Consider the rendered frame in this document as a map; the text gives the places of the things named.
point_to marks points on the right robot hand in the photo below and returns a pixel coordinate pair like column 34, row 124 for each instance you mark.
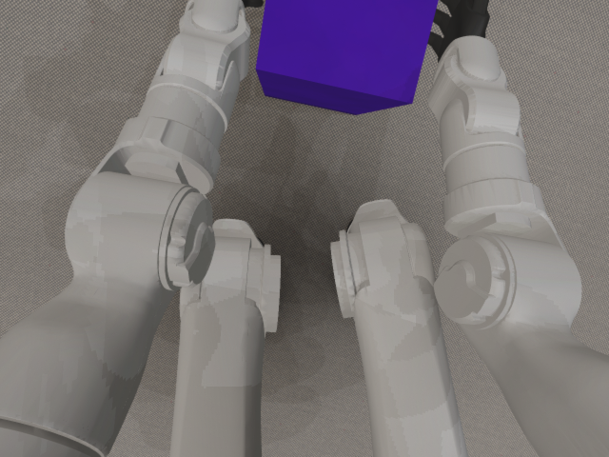
column 469, row 17

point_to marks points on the robot left upper arm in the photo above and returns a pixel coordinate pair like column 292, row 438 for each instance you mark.
column 70, row 370

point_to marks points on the right robot shin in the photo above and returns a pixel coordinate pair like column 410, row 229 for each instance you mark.
column 417, row 246

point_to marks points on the robot shin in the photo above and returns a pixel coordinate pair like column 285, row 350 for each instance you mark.
column 225, row 228
column 417, row 246

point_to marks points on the robot left forearm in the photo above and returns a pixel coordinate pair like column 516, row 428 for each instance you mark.
column 180, row 127

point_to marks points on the carton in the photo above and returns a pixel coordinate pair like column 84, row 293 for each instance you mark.
column 352, row 56

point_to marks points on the left robot shin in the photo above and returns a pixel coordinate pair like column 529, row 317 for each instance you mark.
column 225, row 228

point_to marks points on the robot right upper arm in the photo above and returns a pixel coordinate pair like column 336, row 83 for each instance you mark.
column 515, row 300

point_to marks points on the robot right forearm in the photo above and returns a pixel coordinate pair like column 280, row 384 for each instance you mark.
column 483, row 153

